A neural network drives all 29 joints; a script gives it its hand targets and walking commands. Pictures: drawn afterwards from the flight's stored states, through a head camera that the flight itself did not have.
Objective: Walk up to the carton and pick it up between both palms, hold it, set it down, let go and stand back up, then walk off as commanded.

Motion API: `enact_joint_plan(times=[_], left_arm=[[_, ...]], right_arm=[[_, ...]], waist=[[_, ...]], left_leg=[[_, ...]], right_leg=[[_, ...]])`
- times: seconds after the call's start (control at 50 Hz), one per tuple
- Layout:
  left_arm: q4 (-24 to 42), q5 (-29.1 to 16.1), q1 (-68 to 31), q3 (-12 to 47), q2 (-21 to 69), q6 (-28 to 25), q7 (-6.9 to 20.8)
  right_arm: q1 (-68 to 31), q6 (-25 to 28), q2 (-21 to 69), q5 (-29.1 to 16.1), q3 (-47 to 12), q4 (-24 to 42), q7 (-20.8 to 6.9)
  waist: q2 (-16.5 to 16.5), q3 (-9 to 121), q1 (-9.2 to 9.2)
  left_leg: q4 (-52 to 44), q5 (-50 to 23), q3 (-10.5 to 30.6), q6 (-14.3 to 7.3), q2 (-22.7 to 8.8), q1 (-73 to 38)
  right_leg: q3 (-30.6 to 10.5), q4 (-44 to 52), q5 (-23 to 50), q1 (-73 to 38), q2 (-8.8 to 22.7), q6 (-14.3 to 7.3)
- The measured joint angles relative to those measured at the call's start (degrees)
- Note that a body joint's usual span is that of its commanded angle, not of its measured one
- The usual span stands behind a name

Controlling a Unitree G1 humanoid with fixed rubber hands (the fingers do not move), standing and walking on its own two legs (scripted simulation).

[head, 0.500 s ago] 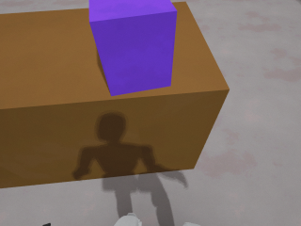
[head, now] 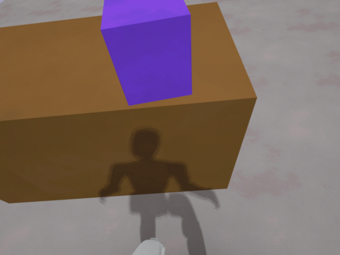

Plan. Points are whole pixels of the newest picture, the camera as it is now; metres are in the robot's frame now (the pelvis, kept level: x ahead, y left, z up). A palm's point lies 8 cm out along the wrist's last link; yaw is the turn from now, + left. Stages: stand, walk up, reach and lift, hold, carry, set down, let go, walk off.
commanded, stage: walk up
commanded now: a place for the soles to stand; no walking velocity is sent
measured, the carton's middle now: (151, 48) +0.67 +0.08 +0.13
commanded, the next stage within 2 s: none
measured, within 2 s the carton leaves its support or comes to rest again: neither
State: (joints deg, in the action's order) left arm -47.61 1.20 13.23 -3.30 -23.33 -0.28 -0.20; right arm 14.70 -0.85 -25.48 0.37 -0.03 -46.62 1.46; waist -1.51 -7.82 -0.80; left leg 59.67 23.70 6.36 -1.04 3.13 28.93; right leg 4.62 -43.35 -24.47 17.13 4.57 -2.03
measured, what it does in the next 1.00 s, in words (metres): steps on the spot: left foot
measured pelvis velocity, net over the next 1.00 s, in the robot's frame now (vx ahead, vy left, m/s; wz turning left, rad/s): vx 0.02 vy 0.01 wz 0.08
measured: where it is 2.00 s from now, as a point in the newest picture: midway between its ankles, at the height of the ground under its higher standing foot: outside the picture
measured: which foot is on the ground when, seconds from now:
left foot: up 0.00-0.16, down 0.18-1.00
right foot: down 0.00-1.00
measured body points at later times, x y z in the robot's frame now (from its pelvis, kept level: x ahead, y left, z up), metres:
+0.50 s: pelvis +0.00 -0.01 -0.01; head +0.04 -0.01 +0.44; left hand +0.05 +0.32 -0.12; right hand +0.12 -0.32 -0.12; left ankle +0.04 +0.14 -0.70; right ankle +0.01 -0.11 -0.72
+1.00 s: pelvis +0.02 +0.01 -0.01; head +0.05 +0.00 +0.44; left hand +0.09 +0.34 -0.11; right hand +0.15 -0.30 -0.12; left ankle +0.04 +0.16 -0.72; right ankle +0.01 -0.11 -0.71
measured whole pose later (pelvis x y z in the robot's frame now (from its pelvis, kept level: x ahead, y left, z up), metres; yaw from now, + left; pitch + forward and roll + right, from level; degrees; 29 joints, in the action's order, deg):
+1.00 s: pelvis +0.02 +0.01 -0.01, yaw +4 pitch -1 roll +1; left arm -49.8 1.2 11.7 -2.9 -23.6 -0.5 -0.1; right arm 13.3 2.4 -24.0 0.9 0.0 -46.7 1.0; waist -0.2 -4.7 -0.9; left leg 43.3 20.7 4.2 1.2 0.4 21.8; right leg 5.4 -47.1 -29.5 18.4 4.5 -0.3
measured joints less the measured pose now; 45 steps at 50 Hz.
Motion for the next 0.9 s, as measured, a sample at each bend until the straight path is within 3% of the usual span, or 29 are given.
enact_joint_plan(times=[0.12, 0.18, 0.24, 0.3, 0.36, 0.42, 0.54, 0.62, 0.68, 0.72, 0.9], left_arm=[[-0.01, 0.0, -0.01, -0.69, -0.58, -0.01, -0.1], [-0.02, 0.01, -0.01, -0.56, -0.65, 0.74, 0.04], [-0.07, 0.01, -0.41, -0.3, -0.81, 2.0, 0.07], [0.02, 0.0, -0.37, 0.67, -0.71, 2.41, 0.29], [-0.09, -0.01, -0.34, 0.37, -0.76, 2.15, 0.66], [-1.18, 0.0, -0.34, 0.33, -0.55, 1.45, 0.68], [-2.1, 0.0, -0.32, 0.41, -0.61, -0.06, 0.48], [-2.13, 0.0, -0.31, 0.39, -0.75, -0.85, 0.47], [-2.15, 0.0, -0.55, 0.32, -0.9, -0.77, 0.23], [-2.14, 0.0, -0.54, 0.33, -0.91, -0.54, 0.07], [-2.16, 0.0, -0.62, 1.02, -0.17, -1.26, 0.02]], right_arm=[[0.76, 1.3, 0.18, -0.24, 0.0, 0.07, -0.07], [1.0, 2.45, 0.12, 0.09, 0.0, 0.04, 0.26], [0.92, 2.9, 1.56, 1.13, -0.02, 0.01, 0.34], [0.6, 2.94, 1.83, 1.32, 0.0, 0.0, 0.35], [-0.36, 2.34, 1.55, 1.72, -0.01, 0.0, 0.12], [-1.55, 1.19, 1.44, 1.24, -0.01, -0.03, -0.27], [-1.31, 0.42, 0.95, 0.37, -0.01, 0.0, -0.97], [-0.74, 1.81, 0.36, -0.11, 0.0, 0.05, -1.22], [-0.64, 2.75, 1.0, 0.37, -0.01, 0.0, -0.74], [-0.57, 2.97, 1.64, 0.43, -0.01, 0.0, -0.49], [-1.72, 2.62, 1.21, -0.3, -0.01, 0.01, -0.05]], waist=[[-0.15, 0.04, -0.02], [0.23, 0.15, -0.01], [2.78, -0.71, -0.03], [3.31, -0.42, -0.09], [3.49, -0.36, -0.13], [2.37, -0.17, -0.1], [1.8, 1.08, -0.14], [0.39, 1.42, -0.09], [0.27, 1.3, -0.13], [0.58, 1.86, -0.15], [0.56, 2.97, -0.11]], left_leg=[[-8.3, -0.37, -1.68, 0.01, -0.99, -1.35], [-16.09, -5.75, -3.53, -0.03, -1.05, -4.08], [-14.0, -5.7, -3.73, 0.84, -0.35, -4.24], [-14.13, -5.42, -3.02, 0.39, -1.34, -4.19], [-14.16, -5.45, -2.65, 0.34, -1.98, -4.14], [-14.17, -5.32, -1.97, 0.34, -2.96, -4.19], [-9.37, -0.02, -1.86, 0.18, -1.9, -4.28], [-16.09, -3.52, -1.8, -0.06, -2.13, -6.78], [-16.47, -2.42, -1.85, 2.09, -2.05, -7.13], [-16.16, -1.47, -1.82, 2.21, -2.09, -7.1], [-15.85, -3.77, -2.11, 0.26, -2.67, -7.08]], right_leg=[[2.04, -0.29, -0.37, 0.4, 0.26, 0.0], [2.79, -4.28, -2.73, 1.42, 0.23, 0.37], [1.15, -10.65, -6.05, 2.84, 0.27, 0.43], [0.35, -12.92, -8.87, 4.39, -1.01, 0.44], [0.19, -6.53, -8.01, 2.58, -1.01, 0.44], [0.74, -3.9, 0.23, 2.07, -2.13, 0.44], [0.76, -1.64, -0.3, 1.69, -0.63, 0.41], [0.92, -1.82, -0.68, 2.72, 0.03, 0.85], [0.88, -4.33, -1.74, 3.76, 0.46, 1.12], [0.87, -4.11, -2.06, 3.53, 0.36, 1.12], [0.96, -0.55, -1.39, -0.17, -0.06, 1.53]])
